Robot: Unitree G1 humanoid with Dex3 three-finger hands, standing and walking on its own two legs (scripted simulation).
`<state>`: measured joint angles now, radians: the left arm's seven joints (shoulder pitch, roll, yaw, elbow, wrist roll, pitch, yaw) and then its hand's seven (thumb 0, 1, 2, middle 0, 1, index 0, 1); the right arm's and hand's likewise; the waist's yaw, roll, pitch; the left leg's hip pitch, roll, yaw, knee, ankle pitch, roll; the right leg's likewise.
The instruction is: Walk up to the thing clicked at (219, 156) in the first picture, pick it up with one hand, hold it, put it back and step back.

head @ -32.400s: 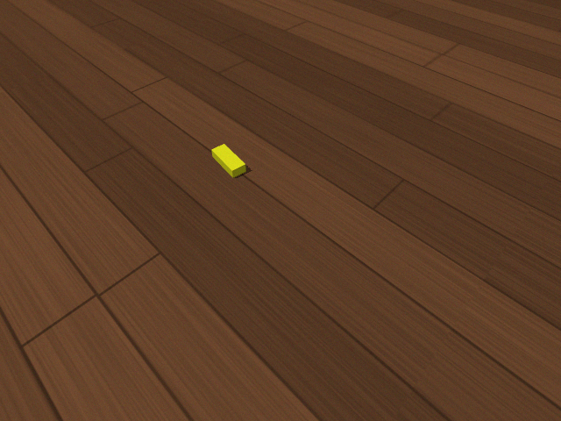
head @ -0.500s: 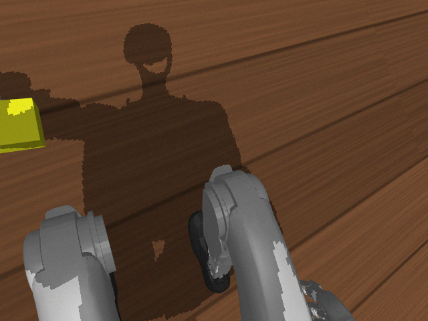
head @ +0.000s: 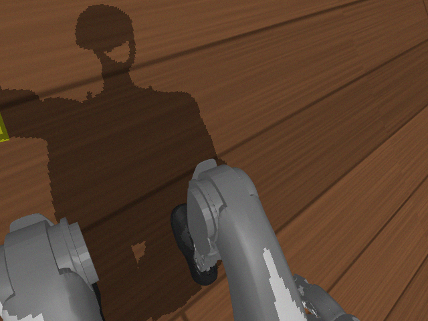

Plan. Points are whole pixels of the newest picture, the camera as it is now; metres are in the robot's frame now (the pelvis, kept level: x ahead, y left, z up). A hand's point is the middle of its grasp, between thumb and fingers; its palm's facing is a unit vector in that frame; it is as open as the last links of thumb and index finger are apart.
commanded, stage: rest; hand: left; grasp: from above
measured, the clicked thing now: out of the picture +0.47 +0.32 -0.27
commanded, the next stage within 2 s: open in 0.20 s
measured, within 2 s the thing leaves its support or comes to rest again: rests again in 0.52 s
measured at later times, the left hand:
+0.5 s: hand out of the picture +0.46 +0.31 -0.24, palm faces -0.45 -0.13 -0.88, open 10.9 cm
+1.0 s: hand out of the picture +0.46 +0.32 -0.24, palm faces -0.45 -0.12 -0.88, open 13.3 cm
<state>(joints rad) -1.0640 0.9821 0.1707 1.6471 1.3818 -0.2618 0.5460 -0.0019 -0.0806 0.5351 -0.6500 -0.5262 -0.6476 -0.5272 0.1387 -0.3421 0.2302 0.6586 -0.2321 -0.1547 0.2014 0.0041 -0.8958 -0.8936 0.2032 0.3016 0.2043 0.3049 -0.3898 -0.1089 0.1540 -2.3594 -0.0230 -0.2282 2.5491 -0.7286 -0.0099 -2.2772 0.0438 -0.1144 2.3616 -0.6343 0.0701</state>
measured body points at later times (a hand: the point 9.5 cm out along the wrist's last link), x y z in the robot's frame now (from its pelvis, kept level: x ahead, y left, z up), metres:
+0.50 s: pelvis -0.01 +0.01 +0.00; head +0.27 +0.14 +0.33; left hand +0.48 +0.32 -0.19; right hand +0.04 -0.25 -0.05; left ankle +0.06 +0.12 -0.27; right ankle +0.12 -0.13 -0.27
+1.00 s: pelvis -0.01 +0.00 +0.00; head +0.27 +0.13 +0.33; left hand +0.48 +0.32 -0.19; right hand +0.02 -0.25 -0.04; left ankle +0.06 +0.12 -0.27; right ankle +0.12 -0.13 -0.27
